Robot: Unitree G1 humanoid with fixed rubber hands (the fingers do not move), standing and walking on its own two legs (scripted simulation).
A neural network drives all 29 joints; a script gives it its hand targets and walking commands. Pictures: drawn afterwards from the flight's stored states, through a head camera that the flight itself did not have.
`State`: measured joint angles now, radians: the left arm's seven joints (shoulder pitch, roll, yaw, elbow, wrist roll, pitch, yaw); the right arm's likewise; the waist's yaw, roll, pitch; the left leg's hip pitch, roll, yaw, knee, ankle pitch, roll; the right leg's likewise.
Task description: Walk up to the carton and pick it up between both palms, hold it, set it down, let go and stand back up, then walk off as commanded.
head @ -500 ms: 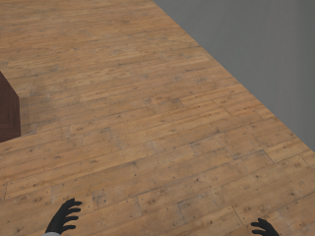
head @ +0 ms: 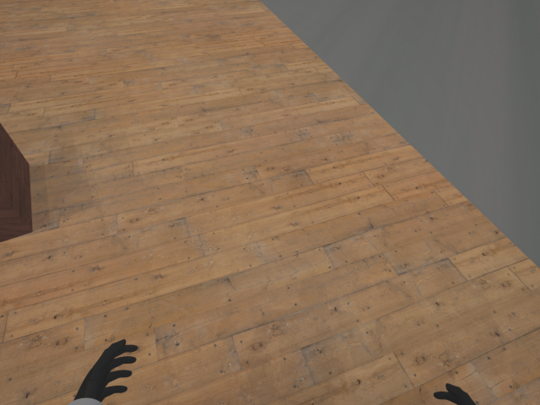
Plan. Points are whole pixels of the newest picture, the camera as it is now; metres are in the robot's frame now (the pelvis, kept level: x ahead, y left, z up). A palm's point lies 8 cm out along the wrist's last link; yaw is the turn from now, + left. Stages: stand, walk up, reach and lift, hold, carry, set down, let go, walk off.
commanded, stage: stand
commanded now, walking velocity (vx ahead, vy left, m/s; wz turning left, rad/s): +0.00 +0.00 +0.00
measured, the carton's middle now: out of the picture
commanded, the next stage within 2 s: walk up in 1.22 s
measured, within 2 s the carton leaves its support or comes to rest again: neither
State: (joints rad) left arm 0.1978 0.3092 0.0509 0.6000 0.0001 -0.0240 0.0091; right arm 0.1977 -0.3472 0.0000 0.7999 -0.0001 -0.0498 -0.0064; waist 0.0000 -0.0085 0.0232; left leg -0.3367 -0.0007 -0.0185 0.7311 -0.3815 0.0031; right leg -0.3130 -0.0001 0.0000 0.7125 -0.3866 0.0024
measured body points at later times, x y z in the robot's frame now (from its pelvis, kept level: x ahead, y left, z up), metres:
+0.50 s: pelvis -0.01 +0.00 +0.00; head +0.00 +0.01 +0.45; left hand +0.16 +0.28 -0.08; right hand +0.11 -0.29 -0.10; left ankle +0.01 +0.12 -0.72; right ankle +0.00 -0.12 -0.72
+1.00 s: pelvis -0.02 +0.00 +0.00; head -0.03 +0.00 +0.45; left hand +0.14 +0.27 -0.08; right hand +0.09 -0.30 -0.10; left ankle +0.01 +0.12 -0.72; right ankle +0.00 -0.13 -0.72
